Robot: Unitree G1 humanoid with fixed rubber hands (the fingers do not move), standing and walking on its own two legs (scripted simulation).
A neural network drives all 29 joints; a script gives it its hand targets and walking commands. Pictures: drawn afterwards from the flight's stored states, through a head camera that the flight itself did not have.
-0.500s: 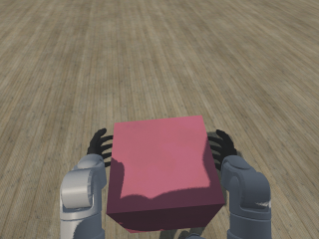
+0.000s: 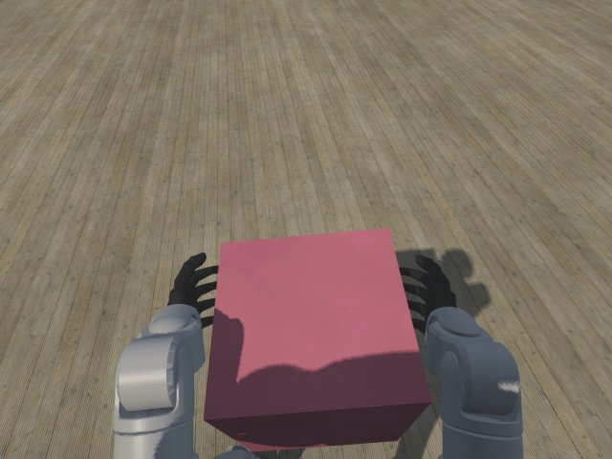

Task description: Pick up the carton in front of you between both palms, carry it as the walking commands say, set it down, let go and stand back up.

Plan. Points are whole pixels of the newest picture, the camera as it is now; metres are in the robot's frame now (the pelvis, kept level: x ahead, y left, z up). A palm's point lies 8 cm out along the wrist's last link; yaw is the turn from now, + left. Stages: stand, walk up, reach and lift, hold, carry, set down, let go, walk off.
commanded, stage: carry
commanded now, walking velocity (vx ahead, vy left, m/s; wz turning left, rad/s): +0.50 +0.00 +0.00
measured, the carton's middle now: (315, 349) +0.26 -0.01 +0.00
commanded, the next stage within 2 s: none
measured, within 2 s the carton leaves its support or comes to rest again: neither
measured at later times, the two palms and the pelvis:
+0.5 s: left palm (212, 142) +0.62 +0.17 +0.09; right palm (376, 140) +0.61 -0.13 +0.10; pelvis +0.34 +0.03 +0.00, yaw -2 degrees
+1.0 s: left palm (248, 62) +0.95 +0.14 +0.09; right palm (370, 64) +0.95 -0.16 +0.08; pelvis +0.69 -0.01 +0.00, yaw +0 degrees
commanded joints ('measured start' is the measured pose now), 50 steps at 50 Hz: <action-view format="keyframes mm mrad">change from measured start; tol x32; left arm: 1 -399 -862 -663 -50 -401 34 -284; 50 -392 -886 -672 -62 -411 16 -293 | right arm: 1 -459 881 697 -51 423 24 259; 50 -448 912 710 -60 416 3 255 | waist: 1 17 -160 -60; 7 -29 314 -363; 29 -6 176 -113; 33 30 -336 -407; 50 16 -155 -88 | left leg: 1 26 -37 54 -95 53 24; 5 517 -116 126 -172 -53 44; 7 941 335 -625 -335 -275 236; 30 689 92 103 -117 552 44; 34 -37 -72 -137 745 -402 2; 50 4 -26 45 -50 30 2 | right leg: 1 87 -213 60 -14 522 -88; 5 -32 -146 -43 420 714 -10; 7 -566 39 41 976 -38 56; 9 -683 -26 204 1166 -143 6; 30 -260 55 -90 233 249 -17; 33 314 -414 744 25 104 -233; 50 61 -217 64 -33 439 -99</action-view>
